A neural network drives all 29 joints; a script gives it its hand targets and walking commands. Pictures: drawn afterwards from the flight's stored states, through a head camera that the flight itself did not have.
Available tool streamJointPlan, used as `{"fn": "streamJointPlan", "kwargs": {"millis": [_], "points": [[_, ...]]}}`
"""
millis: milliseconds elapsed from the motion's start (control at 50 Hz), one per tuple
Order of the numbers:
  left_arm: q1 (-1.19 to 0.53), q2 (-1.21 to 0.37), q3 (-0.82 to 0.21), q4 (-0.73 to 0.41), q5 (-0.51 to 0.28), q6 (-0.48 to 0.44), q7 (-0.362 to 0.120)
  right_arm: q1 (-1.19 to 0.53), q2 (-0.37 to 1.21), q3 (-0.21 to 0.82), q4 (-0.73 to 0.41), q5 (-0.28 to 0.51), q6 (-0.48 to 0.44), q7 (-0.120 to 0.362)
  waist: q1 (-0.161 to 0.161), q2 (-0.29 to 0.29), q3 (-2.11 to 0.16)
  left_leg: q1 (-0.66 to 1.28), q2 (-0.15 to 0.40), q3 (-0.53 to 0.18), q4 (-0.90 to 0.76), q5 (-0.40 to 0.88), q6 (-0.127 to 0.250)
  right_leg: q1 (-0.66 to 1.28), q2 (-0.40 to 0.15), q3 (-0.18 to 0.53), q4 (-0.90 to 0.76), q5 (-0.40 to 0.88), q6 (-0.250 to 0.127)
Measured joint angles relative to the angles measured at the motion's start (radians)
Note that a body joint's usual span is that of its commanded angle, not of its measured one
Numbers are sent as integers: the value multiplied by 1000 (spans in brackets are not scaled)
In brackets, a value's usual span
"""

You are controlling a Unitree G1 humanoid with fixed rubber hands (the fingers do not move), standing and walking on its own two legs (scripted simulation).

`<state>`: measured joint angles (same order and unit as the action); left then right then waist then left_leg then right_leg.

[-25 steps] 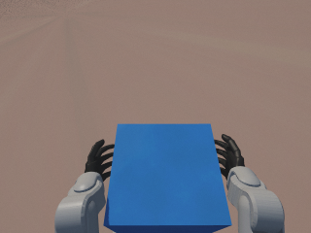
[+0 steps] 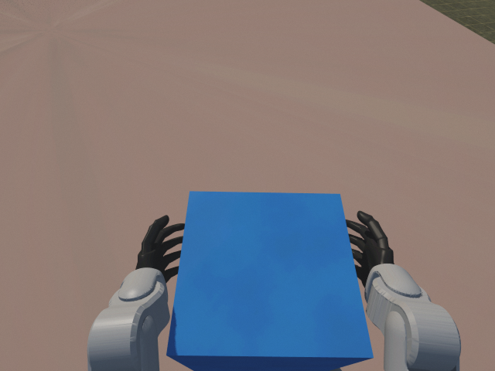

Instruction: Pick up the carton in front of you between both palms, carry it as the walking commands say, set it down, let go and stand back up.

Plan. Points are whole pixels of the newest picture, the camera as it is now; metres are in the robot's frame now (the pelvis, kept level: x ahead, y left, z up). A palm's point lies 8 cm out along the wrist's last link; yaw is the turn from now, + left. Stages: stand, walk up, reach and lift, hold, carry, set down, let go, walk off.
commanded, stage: carry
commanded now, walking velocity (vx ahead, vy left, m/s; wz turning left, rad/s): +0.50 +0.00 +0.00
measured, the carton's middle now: (261, 291) +0.23 +0.00 +0.01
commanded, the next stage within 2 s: none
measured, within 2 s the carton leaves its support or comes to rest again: neither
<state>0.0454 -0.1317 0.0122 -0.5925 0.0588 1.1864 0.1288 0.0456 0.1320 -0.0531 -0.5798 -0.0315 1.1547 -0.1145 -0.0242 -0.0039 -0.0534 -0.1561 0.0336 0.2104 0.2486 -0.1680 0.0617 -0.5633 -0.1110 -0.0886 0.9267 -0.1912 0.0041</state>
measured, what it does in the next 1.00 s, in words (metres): walks ahead: right foot, then left foot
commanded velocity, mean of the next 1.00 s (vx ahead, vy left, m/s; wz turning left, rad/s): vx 0.50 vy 0.00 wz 0.00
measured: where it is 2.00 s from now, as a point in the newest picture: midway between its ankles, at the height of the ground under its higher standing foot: (240, 192)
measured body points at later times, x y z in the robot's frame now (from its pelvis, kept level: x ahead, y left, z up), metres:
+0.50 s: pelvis +0.34 -0.05 +0.00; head +0.36 -0.07 +0.45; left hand +0.57 +0.12 +0.07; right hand +0.59 -0.19 +0.06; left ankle +0.33 +0.11 -0.68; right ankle +0.33 -0.12 -0.75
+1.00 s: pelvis +0.67 +0.02 +0.00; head +0.69 +0.04 +0.45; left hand +0.92 +0.17 +0.07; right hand +0.92 -0.14 +0.08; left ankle +0.67 +0.09 -0.75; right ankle +0.65 -0.14 -0.67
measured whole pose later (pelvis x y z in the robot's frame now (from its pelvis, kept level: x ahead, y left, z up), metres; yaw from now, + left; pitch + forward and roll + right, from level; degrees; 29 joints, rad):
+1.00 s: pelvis +0.67 +0.02 +0.00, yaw +0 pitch +4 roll -2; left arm 0.04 -0.13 0.02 -0.59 0.05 1.19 0.13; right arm 0.04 0.13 -0.05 -0.59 -0.03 1.16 -0.12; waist -0.02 0.00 -0.04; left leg -0.20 0.04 0.21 0.29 -0.16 0.07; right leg -0.53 -0.10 -0.08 1.01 -0.23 0.00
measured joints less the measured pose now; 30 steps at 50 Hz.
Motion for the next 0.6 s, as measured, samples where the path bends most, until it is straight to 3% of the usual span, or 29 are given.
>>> {"fn": "streamJointPlan", "kwargs": {"millis": [100,220,260,280,340,380,440,600], "points": [[7,-1,2,-33,1,12,2,-2,-1,8,-18,2,8,1,13,-4,-30,142,-4,-14,-73,-62,-28,-35,-8,-35,-227,105,16],[3,0,12,-35,-10,37,8,-6,-1,14,-19,-4,33,-2,16,0,-38,292,5,-26,-61,-205,-86,29,33,-108,-425,148,-18],[-7,1,9,-12,-14,34,8,-8,-2,5,-16,-7,38,-4,19,21,-28,286,39,-28,86,-304,-102,87,64,-136,-458,141,-43],[-17,1,6,18,-13,26,7,-14,-3,-5,0,-8,40,-4,25,42,-20,226,71,-35,248,-300,-97,86,73,-149,-413,114,-66],[-27,2,10,73,-14,13,7,-24,-3,-15,39,-14,41,-4,38,36,16,-41,47,-143,783,-269,-69,131,69,-150,-406,42,-88],[-7,0,15,73,-16,-3,6,-18,-3,-4,47,-20,30,-2,42,27,32,-178,40,-153,906,-212,-49,192,70,-144,-474,44,-80],[24,-3,20,64,-12,-35,-2,-3,-1,18,55,-35,-1,7,47,16,32,-312,55,-142,855,-122,-46,285,73,-130,-575,42,-77],[49,-4,15,37,-18,-65,-13,34,2,35,13,-45,-29,5,33,14,-19,-445,88,-98,493,71,-85,526,81,-102,-745,-25,-41]]}}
